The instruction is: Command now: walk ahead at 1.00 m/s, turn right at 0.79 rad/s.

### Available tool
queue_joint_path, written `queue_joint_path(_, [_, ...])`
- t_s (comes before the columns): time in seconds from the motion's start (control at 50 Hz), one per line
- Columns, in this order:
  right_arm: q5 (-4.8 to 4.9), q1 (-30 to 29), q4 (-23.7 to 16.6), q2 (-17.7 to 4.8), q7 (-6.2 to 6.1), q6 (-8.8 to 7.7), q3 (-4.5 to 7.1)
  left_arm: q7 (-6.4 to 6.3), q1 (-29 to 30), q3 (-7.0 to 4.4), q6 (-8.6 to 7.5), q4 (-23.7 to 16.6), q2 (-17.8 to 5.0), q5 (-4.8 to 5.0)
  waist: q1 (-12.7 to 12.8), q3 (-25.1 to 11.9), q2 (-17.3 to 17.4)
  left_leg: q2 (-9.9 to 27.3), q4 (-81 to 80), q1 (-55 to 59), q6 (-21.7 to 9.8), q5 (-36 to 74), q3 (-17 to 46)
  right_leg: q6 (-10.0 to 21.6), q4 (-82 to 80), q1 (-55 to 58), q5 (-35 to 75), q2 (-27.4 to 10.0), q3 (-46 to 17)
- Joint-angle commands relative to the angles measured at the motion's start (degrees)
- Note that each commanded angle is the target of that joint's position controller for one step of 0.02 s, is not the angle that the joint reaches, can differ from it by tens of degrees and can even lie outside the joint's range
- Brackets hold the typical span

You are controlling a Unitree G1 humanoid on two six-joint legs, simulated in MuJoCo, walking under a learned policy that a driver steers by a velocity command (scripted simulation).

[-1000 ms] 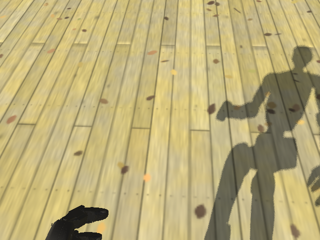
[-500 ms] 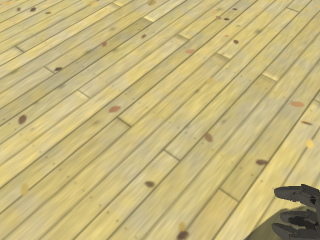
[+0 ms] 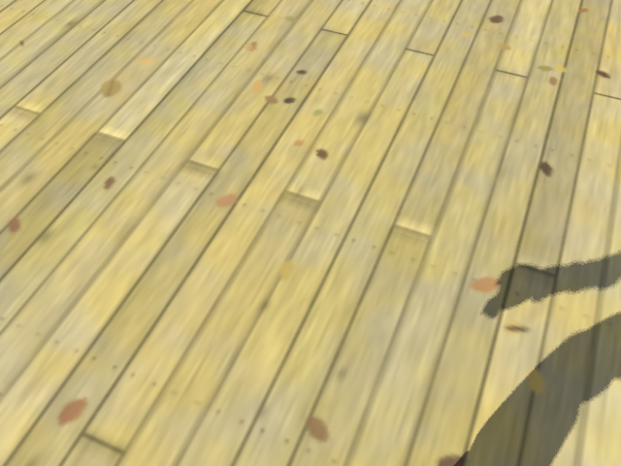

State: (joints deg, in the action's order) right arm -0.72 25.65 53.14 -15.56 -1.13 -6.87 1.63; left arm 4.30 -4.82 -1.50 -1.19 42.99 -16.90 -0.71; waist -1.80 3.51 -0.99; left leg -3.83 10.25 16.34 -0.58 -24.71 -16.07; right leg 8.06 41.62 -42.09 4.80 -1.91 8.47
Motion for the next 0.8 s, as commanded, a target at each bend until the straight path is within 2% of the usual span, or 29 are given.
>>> queue_joint_path(0.02, [-0.89,-9.15,-6.74,-13.58,-1.84,1.31,2.9,-0.39,-20.69,-2.23,0.15,2.56,-6.98,-0.04,14.92,-8.89,8.41,16.13,26.05,-14.3,-0.55,91.62,1.26,3.35,1.04,32.75,-7.13,7.85,2.56])
queue_joint_path(0.04, [-1.49,-12.28,-7.88,-14.15,-1.63,2.38,3.21,-1.37,-32.6,-3.92,0.27,6.07,-9.9,-0.2,20.29,-12.97,6.89,16.23,44.34,-20.89,-1.48,83.83,2.93,5.69,-1.23,45.0,-12.99,7.73,-1.72])
queue_joint_path(0.06, [-1.7,-13.23,-7.24,-10.5,-0.16,2.62,2.6,-2.67,-33.04,-5.34,0.44,6.89,-11.96,0.67,19.19,-9.57,-1.0,7.26,68.26,-31.42,-1.42,37.29,2.95,8.23,-5.73,49.48,-16.28,5.18,-7.73])
queue_joint_path(0.08, [-2.81,-10.8,-11.64,-0.81,0.56,1.15,-0.23,-3.04,-27.4,-5.88,1.08,6.37,-15.94,0.09,9.25,-6.74,-14.28,-0.24,88.71,-54.81,0.47,-5.23,8.91,13.06,-2.01,56.13,-1.93,-2.69,-26.09])
queue_joint_path(0.1, [-1.3,-9.03,-17.26,-2.38,0.88,-0.4,-1.06,-3.37,-23.91,-6.61,1.42,3.29,-18.53,-0.46,7.27,-18.12,-14.2,-0.22,91.13,-66.4,0.33,-4.02,20.2,21.91,-20.06,64.33,-24.54,-11.25,-52.37])
queue_joint_path(0.12, [-1.96,-13.21,-16.96,-6.26,0.9,-1.57,-0.9,-3.84,-21.7,-6.05,1.27,2.06,-14.03,-0.68,7.44,-10.9,-1.91,3.51,84.76,-68.71,-0.33,1.44,22.24,18.41,-29.82,57.15,-36.05,-12.54,-56.8])
queue_joint_path(0.14, [-1.93,-14.68,-16.62,-7.56,1.04,-1.69,-0.59,-3.97,-19.46,-5.23,0.94,2.67,-10.78,-0.53,4.38,-4.66,5.12,6.18,77.6,-65.45,-0.11,5.82,22.07,15.13,-30.61,47.08,-34.66,-11.0,-52.1])
queue_joint_path(0.16, [-2.87,-15.54,-16.78,-6.83,0.91,-0.95,-0.94,-4.05,-18.24,-4.82,0.2,3.03,-10.02,-0.17,2.09,-1.39,6.94,7.75,73.37,-61.84,0.84,5.48,21.82,13.73,-30.05,38.83,-27.49,-8.44,-46.82])
queue_joint_path(0.18, [-3.54,-14.77,-16.67,-6.22,0.96,0.56,-1.26,-4.36,-16.98,-4.53,-0.76,2.52,-9.54,0.09,0.23,0.02,8.07,9.37,69.59,-57.86,2.05,5.51,21.68,12.96,-30.57,32.03,-24.07,-5.74,-41.62])
queue_joint_path(0.2, [-3.81,-14.78,-16.76,-5.45,1.13,2.04,-1.64,-4.36,-16.31,-4.05,-1.56,2.56,-8.6,0.32,-0.95,1.32,7.72,10.71,65.5,-54.8,3.19,5.23,20.91,12.44,-31.41,25.83,-21.94,-3.36,-37.68])
queue_joint_path(0.24, [-3.66,-19.66,-19.35,-4.62,1.62,3.23,-2.2,-4.06,-16.25,-4.28,-2.94,2.02,-9.62,0.66,-0.22,2.78,5.88,11.63,54.29,-51.18,4.55,8.55,18.0,11.92,-33.39,19.17,-15.8,0.47,-31.88])
queue_joint_path(0.28, [-2.58,-26.55,-22.09,-3.39,2.2,3.05,-2.89,-3.99,-17.51,-4.61,-3.27,1.98,-9.61,0.73,2.53,3.65,3.58,10.91,42.04,-49.03,4.85,18.98,16.44,9.95,-33.29,18.55,-8.76,3.06,-29.01])
queue_joint_path(0.32, [-1.55,-30.21,-23.36,-2.41,2.44,2.79,-3.31,-3.64,-19.83,-5.21,-3.11,2.24,-10.27,1.24,5.73,1.63,1.03,8.38,32.0,-47.0,4.09,27.84,15.3,7.46,-31.49,23.57,0.07,3.93,-28.41])
queue_joint_path(0.36, [-1.03,-32.4,-24.39,-3.11,2.33,2.54,-3.15,-3.49,-21.79,-5.67,-2.97,2.52,-10.93,1.26,7.93,-0.42,-1.18,6.36,26.59,-46.35,3.16,30.71,15.3,6.17,-29.35,30.48,7.6,2.46,-30.03])
queue_joint_path(0.38, [-0.91,-33.01,-24.92,-3.7,2.21,2.37,-2.98,-3.66,-21.67,-5.85,-2.93,2.4,-11.16,1.13,8.06,-0.87,-1.82,5.89,23.86,-45.36,2.67,30.64,16.06,5.52,-28.01,33.02,9.5,1.7,-30.78])
queue_joint_path(0.42, [-0.88,-28.84,-24.0,-5.89,1.66,2.06,-2.06,-4.14,-19.06,-6.21,-2.96,1.49,-12.29,0.96,5.47,-3.67,-2.23,3.69,18.52,-36.38,1.77,27.74,17.13,3.03,-22.52,35.38,17.26,1.5,-31.71])
queue_joint_path(0.44, [-0.64,-22.44,-22.15,-8.77,0.99,1.92,-0.79,-4.1,-17.88,-6.52,-3.08,1.12,-13.92,0.53,2.34,-8.23,-2.03,2.14,19.27,-28.74,1.17,22.84,17.49,1.63,-15.04,36.87,24.71,1.7,-31.79])
queue_joint_path(0.46, [-0.26,-11.77,-19.67,-11.35,0.15,1.69,0.56,-3.82,-14.74,-6.82,-3.3,0.5,-15.88,0.15,-4.4,-13.6,-1.86,2.77,19.68,-17.67,0.63,18.27,17.31,0.52,-3.03,34.58,26.03,2.75,-30.92])
queue_joint_path(0.48, [-0.93,1.55,-16.78,-14.42,-1.1,1.51,2.15,-3.65,-11.8,-5.99,-4.05,-0.6,-12.88,-0.28,-10.67,-19.69,-0.29,8.55,22.52,-3.09,-0.53,8.66,21.6,-0.18,12.72,26.41,17.66,4.77,-28.66])
queue_joint_path(0.5, [-3.38,8.23,-15.37,-17.72,-1.88,1.3,3.1,-3.87,-12.88,-3.19,-4.47,-2.85,-2.01,0.24,-9.34,-24.33,15.06,24.9,17.77,9.59,-2.08,-11.29,41.4,-0.26,31.37,10.95,-31.68,10.35,-22.65])
queue_joint_path(0.52, [-3.53,0.02,-16.63,-19.95,-1.07,1.73,4.05,-3.7,-19.59,-1.89,-3.94,-5.83,-2.35,2.41,-1.42,-28.75,28.12,32.57,4.45,9.56,-7.47,-21.83,72.4,-0.81,40.85,0.0,-33.6,10.11,-18.27])
queue_joint_path(0.54, [-3.01,-7.82,-18.56,-12.37,-0.65,2.15,3.08,-4.16,-14.5,-2.35,-2.55,-3.27,-7.09,0.37,-1.91,-17.86,13.19,28.22,2.93,-0.32,-7.48,-28.39,63.67,-0.72,41.59,-2.97,-25.67,4.75,-16.37])
queue_joint_path(0.56, [-2.37,-10.02,-18.05,-8.59,-0.38,2.37,2.16,-3.42,-11.08,-2.72,-1.89,-3.56,-8.2,-0.65,-1.61,-11.45,6.39,25.43,4.22,-8.13,-6.74,-17.89,51.6,-1.4,38.53,-1.98,-21.33,2.6,-14.48])
queue_joint_path(0.58, [-2.59,-9.41,-16.53,-7.19,-0.16,2.41,1.83,-2.56,-9.06,-2.78,-1.24,-3.61,-7.91,-1.04,-1.17,-8.15,2.37,23.03,4.05,-13.32,-5.72,-7.04,43.25,-2.04,36.57,-0.48,-20.4,0.8,-13.91])
queue_joint_path(0.6, [-2.28,-7.11,-14.3,-6.69,-0.28,2.03,1.55,-1.57,-7.57,-2.44,-0.54,-4.83,-6.37,-1.68,-0.51,-5.66,3.58,21.31,3.54,-16.86,-5.18,-0.75,36.8,-2.39,35.39,-0.15,-20.28,-0.81,-14.05])
queue_joint_path(0.62, [-1.69,-5.36,-12.21,-5.56,0.07,1.49,1.32,-0.9,-6.73,-1.86,0.27,-5.69,-4.69,-1.77,0.18,-3.69,5.39,20.28,2.64,-19.19,-4.31,3.78,32.03,-2.7,34.83,-0.4,-20.0,-2.22,-13.78])
queue_joint_path(0.66, [-0.51,-3.74,-9.86,-4.48,0.97,0.37,1.15,-0.19,-3.72,-0.99,1.35,-8.1,-2.82,-1.59,1.23,-2.15,6.12,20.03,1.02,-20.17,-3.31,12.7,24.96,-2.84,34.2,-3.19,-18.18,-3.74,-12.99])
queue_joint_path(0.74, [-0.97,-5.67,-8.68,-5.85,1.41,-0.87,1.36,0.55,3.43,-0.12,1.73,-12.29,-3.21,-1.05,3.11,1.46,5.39,17.65,-2.87,-24.07,-2.2,26.29,10.5,-3.09,24.74,-2.89,-7.66,-3.7,-9.9])
queue_joint_path(0.8, [-1.02,-1.49,-6.48,-7.35,1.03,-0.86,1.66,1.69,10.32,0.52,1.49,-13.73,-3.03,-1.16,1.0,5.37,2.65,15.3,-4.79,-21.41,-0.33,36.79,3.05,-1.11,10.82,0.43,-4.21,-1.48,-2.43])
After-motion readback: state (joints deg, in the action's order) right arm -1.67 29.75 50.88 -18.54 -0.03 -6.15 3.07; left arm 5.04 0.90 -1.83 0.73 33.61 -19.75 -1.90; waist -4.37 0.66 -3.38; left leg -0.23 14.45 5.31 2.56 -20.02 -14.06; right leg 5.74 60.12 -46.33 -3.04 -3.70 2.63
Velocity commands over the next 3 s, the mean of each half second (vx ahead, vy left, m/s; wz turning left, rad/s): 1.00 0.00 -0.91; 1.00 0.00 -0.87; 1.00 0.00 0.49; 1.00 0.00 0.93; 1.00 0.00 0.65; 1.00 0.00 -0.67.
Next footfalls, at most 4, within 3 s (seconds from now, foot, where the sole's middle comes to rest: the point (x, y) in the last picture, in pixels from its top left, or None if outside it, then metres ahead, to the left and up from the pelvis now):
0.06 right None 0.26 -0.04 -0.75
0.48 left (312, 349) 0.71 0.01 -0.75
0.94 right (477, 278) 0.89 -0.40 -0.75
1.40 left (536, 170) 1.26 -0.65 -0.75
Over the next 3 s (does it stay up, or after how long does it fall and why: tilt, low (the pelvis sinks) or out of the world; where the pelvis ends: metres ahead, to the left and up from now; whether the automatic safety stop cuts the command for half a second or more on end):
stays up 2.47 -0.89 0.03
